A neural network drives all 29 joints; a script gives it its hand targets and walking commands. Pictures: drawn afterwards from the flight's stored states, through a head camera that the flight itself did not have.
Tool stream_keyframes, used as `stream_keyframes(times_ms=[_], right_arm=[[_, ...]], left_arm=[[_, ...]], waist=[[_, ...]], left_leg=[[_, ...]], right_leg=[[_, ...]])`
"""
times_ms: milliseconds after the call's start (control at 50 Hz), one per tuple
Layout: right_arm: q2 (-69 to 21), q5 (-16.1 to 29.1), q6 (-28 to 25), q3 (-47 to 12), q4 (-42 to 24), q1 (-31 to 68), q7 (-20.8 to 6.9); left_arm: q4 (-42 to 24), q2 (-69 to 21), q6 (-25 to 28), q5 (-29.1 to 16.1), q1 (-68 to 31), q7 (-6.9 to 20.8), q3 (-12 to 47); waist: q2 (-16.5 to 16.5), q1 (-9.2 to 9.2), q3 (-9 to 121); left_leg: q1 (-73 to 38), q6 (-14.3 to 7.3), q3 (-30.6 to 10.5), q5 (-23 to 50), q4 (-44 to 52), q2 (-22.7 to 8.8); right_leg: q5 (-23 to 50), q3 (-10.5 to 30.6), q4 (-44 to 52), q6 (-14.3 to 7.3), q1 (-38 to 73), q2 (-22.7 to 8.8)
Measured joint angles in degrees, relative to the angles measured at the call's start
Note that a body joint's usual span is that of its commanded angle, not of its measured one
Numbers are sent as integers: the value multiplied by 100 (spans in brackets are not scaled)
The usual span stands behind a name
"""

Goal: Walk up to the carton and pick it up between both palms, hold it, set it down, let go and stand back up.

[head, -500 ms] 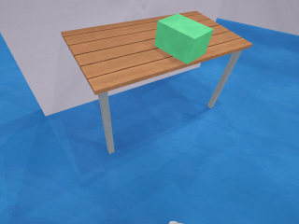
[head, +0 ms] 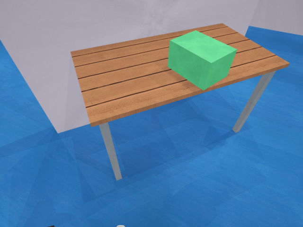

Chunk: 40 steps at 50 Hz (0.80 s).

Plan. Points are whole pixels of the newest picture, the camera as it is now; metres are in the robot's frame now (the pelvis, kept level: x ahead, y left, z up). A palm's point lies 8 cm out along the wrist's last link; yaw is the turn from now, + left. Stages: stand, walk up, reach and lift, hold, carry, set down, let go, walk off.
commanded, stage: walk up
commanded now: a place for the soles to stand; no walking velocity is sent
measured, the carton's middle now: (199, 58) +0.89 -0.23 -0.02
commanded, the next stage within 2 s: none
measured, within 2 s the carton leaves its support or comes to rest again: neither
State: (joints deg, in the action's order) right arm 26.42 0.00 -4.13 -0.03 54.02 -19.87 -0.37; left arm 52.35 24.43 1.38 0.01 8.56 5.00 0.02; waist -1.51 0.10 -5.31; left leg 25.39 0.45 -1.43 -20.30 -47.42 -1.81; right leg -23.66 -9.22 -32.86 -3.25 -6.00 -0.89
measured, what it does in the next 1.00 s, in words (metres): walks ahead: left foot, then right foot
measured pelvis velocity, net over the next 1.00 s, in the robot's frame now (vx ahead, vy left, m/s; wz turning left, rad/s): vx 0.29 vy -0.22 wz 0.19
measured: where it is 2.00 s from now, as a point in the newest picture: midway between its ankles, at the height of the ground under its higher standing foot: (185, 217)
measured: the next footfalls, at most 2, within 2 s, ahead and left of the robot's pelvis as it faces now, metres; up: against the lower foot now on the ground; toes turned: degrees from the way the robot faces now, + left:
left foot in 0.08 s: +0.18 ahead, +0.13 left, +0.00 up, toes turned +2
right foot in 0.42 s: +0.26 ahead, -0.16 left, +0.00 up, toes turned -4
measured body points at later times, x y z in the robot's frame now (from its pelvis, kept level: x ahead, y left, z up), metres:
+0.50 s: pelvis +0.18 -0.10 -0.04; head +0.20 -0.09 +0.41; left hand +0.24 +0.23 -0.16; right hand +0.25 -0.44 -0.14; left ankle +0.14 +0.09 -0.68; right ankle +0.22 -0.15 -0.73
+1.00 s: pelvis +0.29 -0.22 -0.05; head +0.32 -0.22 +0.39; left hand +0.34 +0.12 -0.16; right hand +0.39 -0.56 -0.16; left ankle +0.32 +0.00 -0.71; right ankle +0.32 -0.29 -0.74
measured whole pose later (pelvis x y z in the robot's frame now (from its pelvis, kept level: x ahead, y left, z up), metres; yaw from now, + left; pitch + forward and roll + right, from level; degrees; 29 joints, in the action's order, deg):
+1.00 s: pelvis +0.29 -0.22 -0.05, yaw +11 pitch -2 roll +3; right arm 27.4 0.0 -2.7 0.0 53.7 -17.3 6.4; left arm 47.3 25.1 -2.8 0.0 8.4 2.7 -1.6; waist -3.0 -1.1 -7.3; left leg 32.0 -0.6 -4.9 -21.9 -57.5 -2.9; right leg -32.3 -6.2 -58.3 -1.1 -26.7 -4.3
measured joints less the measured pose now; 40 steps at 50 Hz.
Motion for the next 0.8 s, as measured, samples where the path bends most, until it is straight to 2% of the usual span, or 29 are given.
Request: stream_keyframes(times_ms=[80, 100, 160, 200, 320, 400, 420, 440, 480, 540, 640, 720, 760, 800], right_arm=[[-70, 0, -3, 0, -9, -1, 0], [-99, 0, -13, 1, -7, 0, 19], [-285, 0, -14, 1, -8, -7, 95], [-380, 0, -15, 1, -10, -16, 143], [-328, 0, -34, 3, -23, -19, 249], [-148, -1, -34, 2, -21, -20, 316], [-82, -1, -32, 3, -21, -17, 329], [-38, -1, -22, 4, -17, 18, 365], [-31, -1, 29, 2, -18, 153, 454], [-78, 0, 31, -1, -24, 331, 460], [-174, 0, 31, -2, -26, 384, 460], [-181, 0, 30, 0, -27, 381, 482], [-147, 0, 28, 2, -25, 343, 538], [-139, 0, 27, 4, -20, 269, 634]], left_arm=[[3, -1, -67, 0, 3, 6, -1], [4, 2, -106, 1, -2, -2, -2], [-32, 3, -178, 0, -11, -11, -2], [-76, 5, -186, 0, -9, -26, -1], [-113, 13, -226, 0, -6, -26, -5], [-115, 29, -233, -1, -3, -1, -48], [-115, 39, -233, -1, 1, 9, -81], [-112, 48, -231, -1, 16, 6, -139], [-112, 33, -231, 0, 83, -4, -153], [-115, 23, -232, 0, 151, -9, -153], [-115, 20, -229, 0, 175, -92, -153], [-142, 18, -263, 1, 173, -112, -152], [-187, 18, -336, 2, 169, -130, -153], [-282, 18, -433, 2, 82, -156, -154]], waist=[[-52, 3, 8], [-122, 10, -12], [-314, 27, -47], [-387, 21, -42], [-488, 15, -39], [-453, 12, -32], [-416, -2, -28], [-415, -59, -36], [-331, -75, -36], [-172, -84, -55], [-97, -146, -57], [-115, -146, -58], [-114, -141, -67], [-182, -106, -159]], left_leg=[[-137, -152, 182, 506, 970, -13], [-168, -165, 198, 908, 977, 21], [-236, -42, 187, 623, 707, 85], [-358, -5, 147, 500, 823, 86], [-481, 160, 24, 253, 846, 87], [-468, 227, -204, -197, 401, 38], [-428, 159, -292, -394, 148, 8], [-320, 6, -334, -581, -309, 6], [74, -181, -341, -604, -1508, 8], [381, -219, -332, -526, -2255, 7], [413, -164, -178, -431, -1511, 6], [362, -300, 188, -96, -203, 5], [162, -505, 266, 535, 510, 5], [147, -258, 263, 593, 327, 4]], right_leg=[[-437, -109, -197, 36, 201, 88], [-591, -104, -581, 39, 110, 26], [-637, 132, -2422, 116, -654, -6], [-650, 200, -3014, 160, -1177, -16], [-655, 239, -2747, 169, -2317, -365], [-565, 250, -2251, 169, -2434, -558], [-511, 251, -2022, 171, -2316, -558], [-72, 211, -2036, 153, -2290, -544], [-83, 25, -2241, 12, -2198, -455], [-318, -257, -1933, -185, -1762, -245], [-219, -483, -1144, -353, -1109, 42], [-290, -515, -973, -437, -967, 180], [-394, -517, -1371, -346, -1079, 198], [-397, -370, -2704, 199, -1580, 74]])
